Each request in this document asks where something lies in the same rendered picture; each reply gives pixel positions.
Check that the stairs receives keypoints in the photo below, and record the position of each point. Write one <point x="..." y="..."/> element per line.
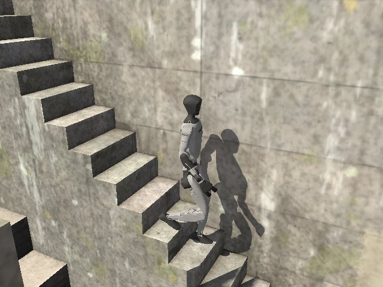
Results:
<point x="91" y="200"/>

